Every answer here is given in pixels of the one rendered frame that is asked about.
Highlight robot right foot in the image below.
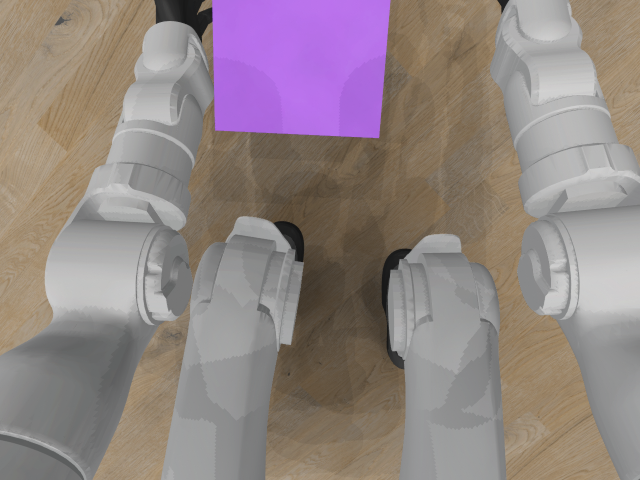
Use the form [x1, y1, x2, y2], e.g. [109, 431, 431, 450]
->
[382, 249, 412, 369]

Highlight right robot upper arm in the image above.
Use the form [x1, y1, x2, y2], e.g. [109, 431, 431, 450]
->
[517, 205, 640, 480]

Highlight left robot upper arm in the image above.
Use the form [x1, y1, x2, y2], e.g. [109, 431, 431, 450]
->
[0, 219, 193, 480]

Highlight right robot shin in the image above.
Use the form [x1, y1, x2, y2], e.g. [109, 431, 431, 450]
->
[397, 234, 500, 357]

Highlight robot right forearm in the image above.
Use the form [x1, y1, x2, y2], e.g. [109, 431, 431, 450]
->
[490, 0, 640, 219]

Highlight robot left forearm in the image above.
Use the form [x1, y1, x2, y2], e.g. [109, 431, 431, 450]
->
[45, 21, 214, 305]

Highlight left robot hand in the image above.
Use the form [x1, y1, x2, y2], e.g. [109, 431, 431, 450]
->
[154, 0, 213, 42]

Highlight carton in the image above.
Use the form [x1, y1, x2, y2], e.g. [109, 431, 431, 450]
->
[212, 0, 390, 138]

